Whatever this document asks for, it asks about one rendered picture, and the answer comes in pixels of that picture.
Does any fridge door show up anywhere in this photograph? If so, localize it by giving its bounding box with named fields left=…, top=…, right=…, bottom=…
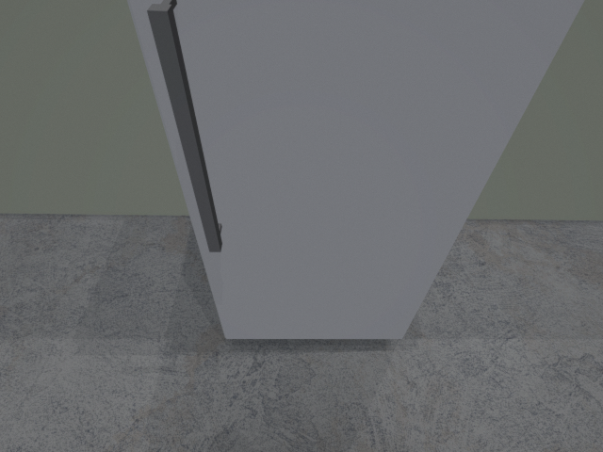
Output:
left=130, top=0, right=584, bottom=339

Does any handle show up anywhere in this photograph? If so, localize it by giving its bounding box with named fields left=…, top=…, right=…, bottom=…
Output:
left=147, top=0, right=222, bottom=252

